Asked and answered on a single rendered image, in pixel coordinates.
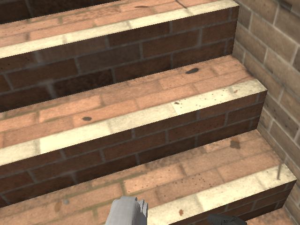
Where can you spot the robot right hand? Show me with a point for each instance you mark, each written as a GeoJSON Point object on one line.
{"type": "Point", "coordinates": [218, 219]}

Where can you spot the robot left thigh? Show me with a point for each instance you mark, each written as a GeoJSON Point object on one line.
{"type": "Point", "coordinates": [128, 211]}

